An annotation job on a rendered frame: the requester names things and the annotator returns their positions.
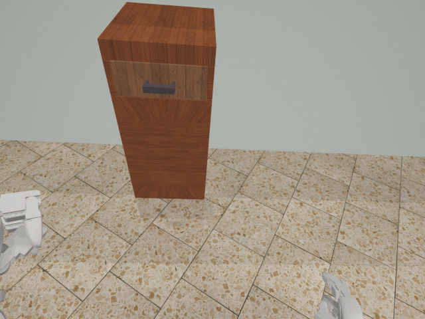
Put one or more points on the drawer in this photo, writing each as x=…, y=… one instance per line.
x=190, y=80

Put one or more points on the cabinet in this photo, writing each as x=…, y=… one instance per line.
x=165, y=140

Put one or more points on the handle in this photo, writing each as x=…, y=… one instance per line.
x=158, y=88

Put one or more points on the right robot hand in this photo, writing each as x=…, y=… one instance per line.
x=347, y=307

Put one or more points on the left robot hand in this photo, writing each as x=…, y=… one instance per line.
x=20, y=214

